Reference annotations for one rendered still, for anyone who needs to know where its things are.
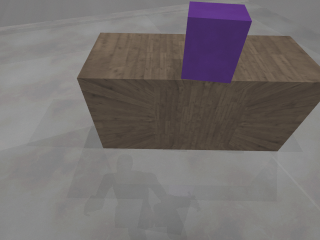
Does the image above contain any pedestal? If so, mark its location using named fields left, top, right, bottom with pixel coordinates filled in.
left=77, top=32, right=320, bottom=152

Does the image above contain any carton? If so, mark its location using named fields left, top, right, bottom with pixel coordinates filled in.
left=181, top=1, right=252, bottom=84

